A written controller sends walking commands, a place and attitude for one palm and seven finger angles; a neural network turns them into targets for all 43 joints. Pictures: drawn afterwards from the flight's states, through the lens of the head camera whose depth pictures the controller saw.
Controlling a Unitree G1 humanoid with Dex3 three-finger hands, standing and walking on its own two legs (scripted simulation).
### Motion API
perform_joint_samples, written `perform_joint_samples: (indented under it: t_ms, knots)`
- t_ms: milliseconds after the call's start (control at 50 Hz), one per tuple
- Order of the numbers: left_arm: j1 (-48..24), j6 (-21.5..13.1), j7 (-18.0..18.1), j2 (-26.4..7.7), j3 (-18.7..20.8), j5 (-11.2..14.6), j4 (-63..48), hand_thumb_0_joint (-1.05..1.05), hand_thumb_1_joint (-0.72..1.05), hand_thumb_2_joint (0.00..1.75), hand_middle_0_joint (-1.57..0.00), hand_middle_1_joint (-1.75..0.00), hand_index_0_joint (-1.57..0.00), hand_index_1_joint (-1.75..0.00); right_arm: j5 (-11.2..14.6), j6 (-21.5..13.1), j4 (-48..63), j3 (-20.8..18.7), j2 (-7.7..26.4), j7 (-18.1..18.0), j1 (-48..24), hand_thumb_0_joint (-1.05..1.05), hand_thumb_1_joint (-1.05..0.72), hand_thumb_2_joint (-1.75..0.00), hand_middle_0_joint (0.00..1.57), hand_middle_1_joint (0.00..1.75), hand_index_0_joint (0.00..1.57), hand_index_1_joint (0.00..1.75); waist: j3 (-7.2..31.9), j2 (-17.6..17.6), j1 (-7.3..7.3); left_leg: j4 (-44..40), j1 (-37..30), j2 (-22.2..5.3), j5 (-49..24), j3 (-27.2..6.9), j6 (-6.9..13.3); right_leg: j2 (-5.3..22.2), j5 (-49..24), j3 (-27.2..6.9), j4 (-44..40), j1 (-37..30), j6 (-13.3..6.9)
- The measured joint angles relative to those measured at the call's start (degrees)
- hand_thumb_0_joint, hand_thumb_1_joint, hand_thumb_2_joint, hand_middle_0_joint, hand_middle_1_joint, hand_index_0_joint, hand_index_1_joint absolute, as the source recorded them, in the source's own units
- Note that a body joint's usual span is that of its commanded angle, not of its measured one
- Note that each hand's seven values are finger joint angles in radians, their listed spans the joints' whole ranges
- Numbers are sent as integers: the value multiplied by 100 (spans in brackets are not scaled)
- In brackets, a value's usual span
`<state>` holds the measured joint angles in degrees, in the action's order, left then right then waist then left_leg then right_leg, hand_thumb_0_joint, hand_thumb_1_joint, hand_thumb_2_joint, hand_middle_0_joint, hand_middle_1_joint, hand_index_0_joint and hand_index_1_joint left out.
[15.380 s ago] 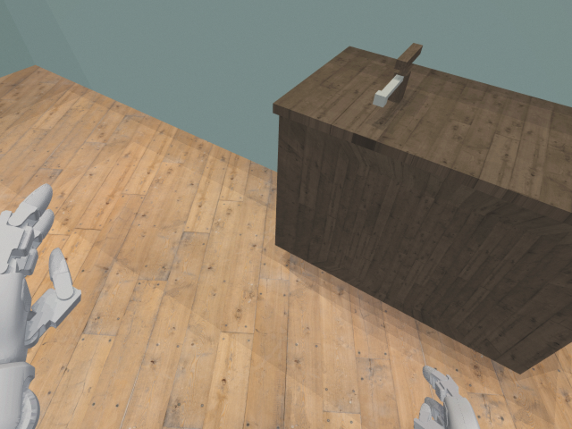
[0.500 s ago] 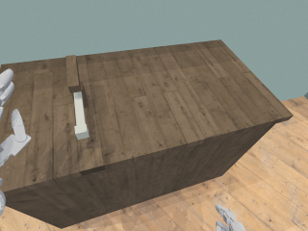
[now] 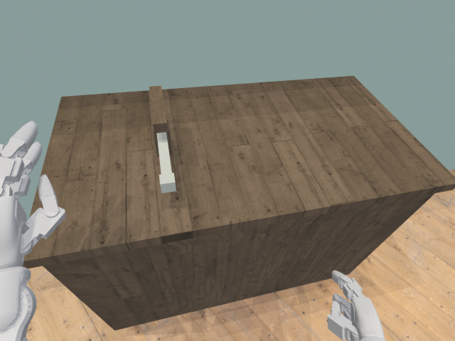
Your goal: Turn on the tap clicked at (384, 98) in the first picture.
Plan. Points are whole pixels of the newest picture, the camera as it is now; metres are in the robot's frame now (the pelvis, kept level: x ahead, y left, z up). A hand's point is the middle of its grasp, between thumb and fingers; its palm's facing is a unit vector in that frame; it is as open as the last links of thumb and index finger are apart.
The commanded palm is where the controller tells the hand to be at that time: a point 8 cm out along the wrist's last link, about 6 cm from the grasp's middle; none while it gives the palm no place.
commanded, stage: come to a stop and stand still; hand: left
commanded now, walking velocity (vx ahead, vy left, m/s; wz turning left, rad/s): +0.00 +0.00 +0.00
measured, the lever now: (167, 183) +0.38 +0.16 +0.05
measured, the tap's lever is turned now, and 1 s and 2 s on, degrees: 0 0 0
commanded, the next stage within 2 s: look again from close up in 0.88 s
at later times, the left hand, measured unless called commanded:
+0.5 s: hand out of the picture +0.20 +0.32 +0.16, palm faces +0.39 -0.86 -0.33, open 7.4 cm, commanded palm +0.15 +0.35 +0.17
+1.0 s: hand out of the picture +0.20 +0.39 +0.14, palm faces +0.41 -0.84 -0.36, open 7.4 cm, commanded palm +0.15 +0.40 +0.17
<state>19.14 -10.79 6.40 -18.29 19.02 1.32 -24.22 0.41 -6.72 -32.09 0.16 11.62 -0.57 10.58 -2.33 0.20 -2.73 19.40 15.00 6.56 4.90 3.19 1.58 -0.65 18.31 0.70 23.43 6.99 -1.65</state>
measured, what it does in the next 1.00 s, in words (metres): steps to the left: left foot, then right foot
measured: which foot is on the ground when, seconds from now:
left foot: down 0.00-0.32, up 0.34-0.48, down 0.50-1.00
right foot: down 0.00-0.52, up 0.54-0.78, down 0.80-1.00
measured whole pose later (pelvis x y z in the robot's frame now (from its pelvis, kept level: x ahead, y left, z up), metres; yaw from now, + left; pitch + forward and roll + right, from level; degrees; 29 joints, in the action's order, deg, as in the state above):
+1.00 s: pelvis -0.01 +0.12 -0.01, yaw +0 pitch -2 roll -1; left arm 27.7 -8.3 7.1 -21.5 23.8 4.4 -28.1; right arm 1.1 -4.1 -35.8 0.0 11.2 -1.2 13.3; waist -3.0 2.5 0.4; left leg 34.6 16.5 -0.9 17.9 -1.1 0.5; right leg -2.5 14.4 7.6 32.1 16.4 -4.8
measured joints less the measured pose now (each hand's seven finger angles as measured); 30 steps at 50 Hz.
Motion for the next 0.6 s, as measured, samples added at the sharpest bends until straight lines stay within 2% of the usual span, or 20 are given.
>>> perform_joint_samples:
  t_ms: [80,140,180,220,240,260,280,320,340,360,380,400,420,440,460,500,520,540,560,600]
  knots:
    - [255,-63,-63,-144,-40,-3,-215,1,89,90,-21,-30,-21,-31,1,75,16,50,-33,56,18,1,-91,-90,21,30,20,30,-16,-47,186,518,289,-83,519,135,-112,12,-459,88,-116,-2,87]
    - [627,-114,-106,-269,88,76,-465,1,89,90,-21,-30,-21,-31,13,140,-56,79,-35,52,50,1,-91,-90,21,30,20,30,6,-110,196,1186,572,-171,894,53,-107,-109,-335,81,145,103,231]
    - [698,-109,-110,-306,167,107,-499,1,89,90,-21,-30,-21,-31,38,156,-143,65,-53,28,96,1,-91,-90,21,30,20,30,3,-73,166,1297,587,-177,708,40,35,-146,-157,47,415,184,228]
    - [517,-60,-102,-277,202,80,-365,1,89,90,-21,-30,-21,-31,62,123,-222,25,-89,-11,142,1,-91,-90,21,30,20,30,-56,21,91,1119,470,-113,431,121,338,-129,274,-65,907,350,149]
    - [367,-12,-100,-242,207,64,-262,1,89,90,-21,-31,-21,-31,62,95,-247,0,-107,-24,156,1,-91,-90,21,30,20,30,-106,54,55,961,388,-67,372,153,407,-128,468,-118,1226,459,119]
    - [212,45,-99,-196,199,71,-164,1,89,90,-21,-31,-21,-31,40,61,-260,-31,-121,-24,173,1,-91,-90,21,30,20,30,-157,62,32,745,291,-23,291,163,334,-134,640,-126,1461,539,85]
    - [81,110,-98,-143,180,90,-96,1,89,90,-21,-31,-21,-31,5,20,-255,-74,-130,-9,198,1,-91,-90,20,30,20,30,-201,42,25,477,181,16,172,150,106,-141,785,-72,1511,552,41]
    - [-31,178,-96,-80,122,113,-122,1,89,90,-21,-30,-21,-31,-53,-89,-145,-168,-101,53,299,1,-91,-90,20,30,20,30,-234,-94,81,130,110,45,27,96,-638,-171,934,238,845,310,-107]
    - [12,138,-84,-188,139,90,-278,1,89,90,-21,-30,-21,-31,-18,-144,-61,-178,-90,98,342,1,-91,-90,20,30,20,30,-227,-39,141,606,400,127,427,152,-907,-87,666,334,348,174,-289]
    - [117,57,-65,-300,205,73,-515,1,89,90,-21,-30,-21,-31,46,-141,-11,-150,-58,146,306,1,-91,-90,20,30,20,30,-268,41,135,1705,805,195,1030,51,-855,29,-124,335,219,256,-319]
    - [247,-36,-77,-356,275,82,-755,1,89,90,-21,-30,-21,-31,104,-83,-20,-126,-18,175,222,1,-91,-90,21,30,20,30,-341,52,133,2979,1137,172,1512,-159,-680,67,-496,331,428,388,-201]
    - [374,-99,-114,-405,339,111,-979,1,89,90,-21,-30,-21,-31,131,-17,-92,-126,-15,201,139,1,-91,-90,21,30,20,30,-365,72,123,4061,1354,94,1947,-413,-443,63,-427,298,701,514,-54]
    - [479,-169,-140,-461,400,123,-1131,1,89,90,-21,-30,-21,-31,117,34,-200,-134,-58,227,81,1,-91,-90,21,30,20,30,-333,147,119,4657,1418,-35,2168,-645,-347,77,-238,247,895,606,90]
    - [556,-222,-150,-506,457,120,-1220,1,89,90,-21,-30,-21,-31,121,92,-278,-130,-122,258,57,1,-91,-90,21,30,20,30,-267,274,108,4705,1334,-225,2219,-806,-285,122,-60,175,1025,685,220]
    - [602,-268,-140,-515,492,113,-1240,1,89,90,-21,-30,-21,-31,116,133,-326,-106,-169,264,57,1,-91,-90,21,30,20,30,-181,394,104,4288,1131,-448,2146,-907,-241,178,66,100,1134,771,315]
    - [560,-295,-76,-423,461,101,-1138,1,89,90,-21,-30,-21,-31,96,81,-343,-81,-129,198,91,1,-91,-90,21,30,20,30,-85,419,178,2637,433,-800,1549,-1027,-219,287,245,41,1387,883,434]
    - [453,-273,-21,-380,429,100,-1029,1,89,90,-21,-30,-21,-31,79,6,-373,-117,-112,146,61,1,-91,-90,21,30,20,30,-138,446,197,2210,160,-756,1850,-931,-335,406,342,-29,1634,960,423]
    - [326,-225,43,-368,431,89,-885,1,89,90,-21,-31,-21,-31,59,-39,-424,-156,-163,100,-23,1,-91,-90,20,30,20,30,-267,550,141,2159,45,-620,1980,-759,-307,500,435,-199,2042,1087,342]
    - [240,-159,86,-361,454,58,-754,1,89,90,-21,-30,-21,-31,33,-56,-428,-179,-223,84,-88,1,-91,-90,20,30,20,30,-367,587,77,2144,-34,-551,1982,-604,-226,465,663,-329,2552,1263,265]
    - [158,-18,81,-397,508,63,-589,1,89,90,-21,-30,-21,-31,-47,-84,-395,-162,-368,91,-149,1,-91,-90,20,30,20,30,-472,523,166,1962,-150,-509,1793,-525,-76,234,988,-309,3336,1547,187]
